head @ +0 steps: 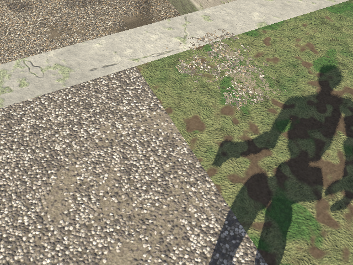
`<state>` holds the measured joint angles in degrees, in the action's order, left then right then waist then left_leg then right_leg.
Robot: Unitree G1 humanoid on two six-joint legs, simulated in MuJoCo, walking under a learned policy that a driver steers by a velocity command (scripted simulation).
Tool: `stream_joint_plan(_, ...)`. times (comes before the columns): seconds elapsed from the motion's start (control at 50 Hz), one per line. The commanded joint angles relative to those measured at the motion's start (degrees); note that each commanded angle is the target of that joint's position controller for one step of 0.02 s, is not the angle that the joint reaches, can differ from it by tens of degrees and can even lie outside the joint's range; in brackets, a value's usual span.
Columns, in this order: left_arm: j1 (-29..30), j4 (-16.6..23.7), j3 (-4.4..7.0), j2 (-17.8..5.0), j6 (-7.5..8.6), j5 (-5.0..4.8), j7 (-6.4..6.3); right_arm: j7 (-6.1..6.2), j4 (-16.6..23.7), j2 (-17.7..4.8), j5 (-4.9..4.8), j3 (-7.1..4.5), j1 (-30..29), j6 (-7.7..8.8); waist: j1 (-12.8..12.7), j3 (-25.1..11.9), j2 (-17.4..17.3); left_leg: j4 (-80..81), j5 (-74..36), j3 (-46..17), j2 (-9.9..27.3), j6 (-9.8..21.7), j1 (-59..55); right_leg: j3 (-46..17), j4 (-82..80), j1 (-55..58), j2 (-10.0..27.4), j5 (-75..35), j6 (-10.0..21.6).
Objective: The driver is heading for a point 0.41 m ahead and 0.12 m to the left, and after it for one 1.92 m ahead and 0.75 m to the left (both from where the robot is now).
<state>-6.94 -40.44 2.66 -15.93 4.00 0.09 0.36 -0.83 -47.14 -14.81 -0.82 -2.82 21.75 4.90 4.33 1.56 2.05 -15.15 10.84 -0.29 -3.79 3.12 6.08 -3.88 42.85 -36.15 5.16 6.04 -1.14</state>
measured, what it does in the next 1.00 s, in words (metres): walks ahead, turning left: right foot, then left foot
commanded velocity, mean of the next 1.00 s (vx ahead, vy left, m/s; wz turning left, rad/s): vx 0.50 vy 0.00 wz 0.50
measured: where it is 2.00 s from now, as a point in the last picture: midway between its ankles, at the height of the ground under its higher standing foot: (72, 156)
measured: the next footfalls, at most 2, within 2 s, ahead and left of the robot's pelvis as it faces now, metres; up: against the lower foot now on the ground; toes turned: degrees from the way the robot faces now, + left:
right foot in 0.18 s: +0.26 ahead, -0.14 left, +0.00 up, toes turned +7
left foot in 0.68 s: +0.47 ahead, +0.18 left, +0.00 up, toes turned +26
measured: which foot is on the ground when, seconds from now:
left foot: down 0.00-0.18, up 0.20-0.66, down 0.68-1.00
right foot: up 0.00-0.16, down 0.18-0.70, up 0.72-1.00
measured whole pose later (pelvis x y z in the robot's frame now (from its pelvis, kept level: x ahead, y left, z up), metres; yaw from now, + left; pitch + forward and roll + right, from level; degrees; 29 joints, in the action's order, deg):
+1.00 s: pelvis +0.50 +0.11 +0.00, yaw +34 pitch +2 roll +0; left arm -3.5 -41.1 2.9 -17.5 5.1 0.7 0.4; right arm 0.1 -39.1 -16.3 -0.8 -3.7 19.2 2.4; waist 3.4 2.4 1.7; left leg -20.6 12.1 -6.2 -5.9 4.8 9.7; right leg -5.5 41.8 -37.8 4.9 2.4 -3.8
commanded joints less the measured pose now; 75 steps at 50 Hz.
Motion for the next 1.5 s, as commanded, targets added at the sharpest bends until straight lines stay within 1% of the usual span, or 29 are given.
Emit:
stream_joint_plan(0.02, 5.56, 4.63, 0.25, -2.29, 1.43, -0.3, 0.59, 0.73, 3.37, -10.66, -0.63, -2.62, -0.83, 0.27, -0.54, -0.11, -6.07, 5.13, -12.7, -9.6, 12.87, 8.92, 3.92, 1.95, -8.69, 5.93, -3.0, -8.56, -1.12)
stream_joint_plan(0.1, 8.17, 5.86, 1.15, -4.8, 2.48, -0.89, 1.31, 1.32, 2.58, -11.08, -0.95, -2.9, 1.15, -0.86, -1.36, -0.11, -7.51, 0.7, -9.11, -14.49, 15.4, 7.23, 0.17, 0.3, -14.63, 9.79, -3.95, -5.7, 0.32)
stream_joint_plan(0.16, -3.73, 2.9, 3.3, -9.04, 3.04, -0.34, 0.57, 1.55, 3.19, -9.18, -0.36, -2.25, -0.01, -1.37, -8.14, -6.76, -7.05, -13.41, -14.18, -12.61, 11.15, 3.69, 4.05, 0.4, -17.64, 29.36, -2.48, -2.91, 4.14)
stream_joint_plan(0.18, -13.57, 1.97, 4.37, -13.12, 2.89, 0.5, -0.11, 1.52, 5.2, -5.39, 1.02, -0.86, -0.72, -1.22, -12.11, -15.74, 0.06, -30.93, -1.93, -8.76, 6.67, 1.27, 13.62, -10.1, -15.95, 44.84, 8.63, -2.07, 7.78)
stream_joint_plan(0.2, -16.09, 0.55, 5.05, -16.48, 1.95, 0.85, 0.16, 1.54, 6.96, -1.35, -0.56, 0.29, 7.08, -0.34, -8.21, -21.76, 17.02, -48.17, 23.64, -4.28, 0.83, -1.41, 32.64, -34.02, -21.47, 58.41, 20.1, 9.28, 16.18)
stream_joint_plan(0.22, -15.08, 0.87, 3.83, -10.84, 1.77, 0.23, 0.31, 1.65, 5.58, -7.32, -1.77, -1.02, 5.35, -0.28, -9.66, -17.43, 11.0, -55.88, 22.28, -8.03, 4.29, -1.84, 38.75, -36.6, -24.78, 54.6, 18.7, 19.44, 15.88)
stream_joint_plan(0.24, -12.39, 0.98, 2.87, -7.65, 1.72, -0.18, 0.18, 1.57, 6.45, -9.86, -1.82, -1.91, 0.27, -0.54, -9.94, -10.27, 6.64, -57.18, 16.9, -7.45, 6.27, -1.77, 40.45, -27.28, -25.66, 48.03, 16.55, 18.31, 13.58)
stream_joint_plan(0.3, -4.97, 0.35, 1.73, -4.15, 1.87, 0.68, 0.36, 1.24, 7.29, -7.65, -0.81, -2.23, -2.87, -1.87, -5.49, -2.55, 4.75, -52.61, 7.58, -6.35, 10.81, -2.64, 34.32, -11.74, -30.59, 32.5, 10.52, 4.56, 11.37)
stream_joint_plan(0.42, -4.96, -2.51, 3.12, -7.14, 2.89, 0.51, -0.16, 0.48, 10.27, -4.63, -0.45, -1.56, -7.27, -3.35, -4.61, 0.04, 1.51, -42.41, -3.15, -5.56, 11.91, -4.23, 35.19, 1.44, -35.12, 29.75, 10.16, -7.89, 12.5)
stream_joint_plan(0.6, -9.96, -5.72, 4.41, -11.82, 0.38, -1.32, -0.68, -2.5, 16.31, -4.66, -0.54, -1.0, -20.75, -2.93, -8.38, 3.42, 0.78, -22.19, -6.11, 2.2, 8.7, 0.03, 32.23, 12.33, -30.83, 39.63, 11.63, -16.92, 8.79)
stream_joint_plan(0.64, -9.56, -5.61, 4.91, -13.68, -0.4, -1.77, -1.03, -2.6, 16.51, -6.74, -0.26, -2.12, -17.68, -3.28, -5.54, 0.01, 2.89, -21.55, -0.09, 5.61, 4.78, 2.39, 25.08, 14.48, -22.44, 41.41, 11.44, -36.18, 7.5)
stream_joint_plan(0.68, -9.12, -5.19, 4.42, -12.84, -1.02, -1.86, -1.49, -1.63, 12.46, -12.07, -0.48, -5.34, -1.66, -3.79, 3.32, -8.76, 1.15, -16.84, -3.04, 6.37, -0.08, 6.29, 1.42, 17.36, -0.11, 33.35, 8.14, -40.4, 4.48)
stream_joint_plan(0.7, -11.28, -3.3, 2.77, -7.96, -0.52, 0.34, -1.4, -0.28, 11.2, -17.95, -0.76, -7.05, 4.42, -4.37, 3.6, -13.61, -9.66, -15.6, -2.21, -12.89, 11.5, 11.56, -17.12, 17.72, 20.02, 13.81, 3.66, -10.41, 1.3)
stream_joint_plan(0.72, -12.49, -0.43, 0.99, -4.03, 1.45, 0.64, -0.72, -0.56, 13.43, -20.58, -0.77, -6.65, 1.24, -3.48, -1.07, -21.51, -17.95, -5.28, 7.92, -45.39, 22.87, 21.63, -28.25, 6.2, 35.89, -4.0, -7.49, 27.94, -0.82)
stream_joint_plan(0.74, -6.09, 0.46, 2.24, -9.59, 3.07, -1.4, 0.08, -1.16, 13.75, -15.2, -0.4, -5.04, 1.57, -2.61, 2.85, -20.33, -9.74, -1.63, 9.92, -43.44, 22.57, 18.84, -27.34, -1.73, 38.05, -10.11, -4.37, 25.19, 0.31)
stream_joint_plan(0.76, -3.22, 1.6, 2.08, -9.62, 3.92, -2.56, 0.41, -1.19, 13.18, -12.96, -0.06, -4.32, 0.23, -1.96, 1.9, -12.94, -8.27, -1.71, 6.79, -35.15, 20.63, 16.68, -20.49, -0.8, 35.14, -11.78, -2.31, 20.62, 1.56)
stream_joint_plan(0.78, -3.3, 1.12, 1.86, -8.63, 4.19, -1.49, -0.04, -1.14, 13.28, -11.66, -0.12, -3.9, -3.4, -1.67, -1.07, -8.31, -3.17, -1.66, 1.05, -28.85, 17.96, 14.75, -11.7, -0.76, 29.62, -8.93, 0.06, 16.56, 1.64)
stream_joint_plan(0.8, -3.92, 0.47, 2.31, -9.25, 3.82, -0.19, -0.41, -0.92, 13.92, -9.71, 0.21, -3.28, -6.62, -1.54, -3.21, -6.29, -3.62, -1.03, -4.99, -24.3, 16.05, 13.67, -5.2, -0.96, 24.88, -4.87, 1.67, 14.11, 1.3)
stream_joint_plan(0.86, -5.67, 0.04, 2.31, -8.04, 1.95, 0.71, -0.32, -0.17, 14.58, -9.73, 0.67, -3.12, -8.91, -1.17, -5.75, -4.86, -4.77, 1.73, -13.88, -19.87, 13.85, 14.36, 4.12, -0.08, 19.22, 0.98, 1.67, 10.54, -0.89)
stream_joint_plan(0.98, 6.22, 3.04, 0.65, -4.35, 1.76, 0.5, 0.17, 1.58, 12.01, -11.62, -0.2, -3.75, -4.56, -1.64, -1.74, -1.38, -6.13, 1.55, -7.98, -13.89, 9.01, 10.37, 9.5, 0.94, -5.12, 4.98, -2.75, -8.91, -3.2)
stream_joint_plan(1.1, 8.56, 4.11, 1.4, -7.05, 3.05, -0.33, 1.7, 1.72, 8.84, -10.39, -0.31, -3.42, -0.4, -2.0, -0.77, -0.86, -8.5, -4.18, -4.32, -19.8, 13.46, 8.52, 1.92, -0.14, -13.5, 8.52, -3.52, -7.31, -0.16)
stream_joint_plan(1.16, -1.05, 1.89, 2.95, -9.5, 3.62, 0.28, 1.25, 1.47, 8.73, -8.33, 0.1, -2.7, -1.07, -2.45, -5.83, -4.93, -8.95, -15.15, -15.03, -18.31, 10.06, 5.59, 1.25, 1.75, -16.75, 22.32, -3.71, -3.08, 4.13)
stream_joint_plan(1.18, -9.49, 1.08, 3.64, -12.33, 3.79, 0.98, 0.94, 1.48, 9.76, -5.84, 0.89, -1.57, -0.66, -2.42, -9.21, -12.99, -3.2, -30.77, -8.24, -14.27, 6.51, 3.34, 7.48, -7.38, -15.66, 36.08, 4.91, -3.35, 7.82)
stream_joint_plan(1.2, -15.36, -1.7, 5.16, -17.26, 3.05, 1.06, 1.31, 1.5, 10.21, -2.54, -0.82, -0.6, 7.72, -1.72, -6.34, -19.08, 16.23, -50.28, 17.31, -7.74, -2.19, -1.29, 28.28, -34.08, -21.67, 53.95, 16.01, 10.11, 17.76)
stream_joint_plan(1.22, -15.97, -1.85, 3.89, -11.79, 2.95, -0.86, 1.85, 1.71, 9.21, -7.62, -1.24, -1.3, 6.02, -1.42, -8.27, -15.89, 11.11, -57.37, 21.92, -11.32, 0.08, -1.66, 36.71, -41.84, -26.47, 53.67, 16.93, 24.77, 17.54)
stream_joint_plan(1.24, -13.2, -1.4, 2.96, -8.75, 2.69, -0.93, 1.65, 1.65, 10.05, -10.4, -1.32, -2.1, -0.9, -1.36, -9.4, -8.42, 5.53, -58.91, 16.94, -11.01, 2.38, -1.35, 39.23, -33.64, -27.17, 47.36, 14.9, 24.77, 15.03)
stream_joint_plan(1.28, -8.28, -0.91, 2.0, -6.75, 2.02, 0.17, 1.38, 1.58, 11.72, -9.19, 0.28, -1.9, -7.24, -1.04, -7.42, -2.01, 0.94, -53.82, 9.83, -7.33, 6.46, -1.47, 37.26, -22.4, -28.86, 36.02, 10.44, 13.01, 13.7)
stream_joint_plan(1.36, -8.41, -2.0, 1.52, -6.18, 2.45, -0.11, 0.9, 0.96, 11.32, -5.7, 0.3, -1.36, -6.27, -1.18, -5.02, -2.1, 3.76, -45.39, 5.74, -4.52, 9.25, -2.54, 32.07, -13.05, -32.37, 30.39, 7.09, -0.76, 14.09)
stream_joint_plan(1.5, -12.82, -5.05, 2.04, -9.4, 1.38, -1.09, 0.15, 0.04, 13.95, -3.05, 0.24, 0.01, -18.33, -0.3, -8.63, 0.38, 2.09, -22.59, -12.02, -1.14, 8.34, -3.98, 29.66, -2.99, -34.31, 30.28, 5.0, -8.85, 12.5)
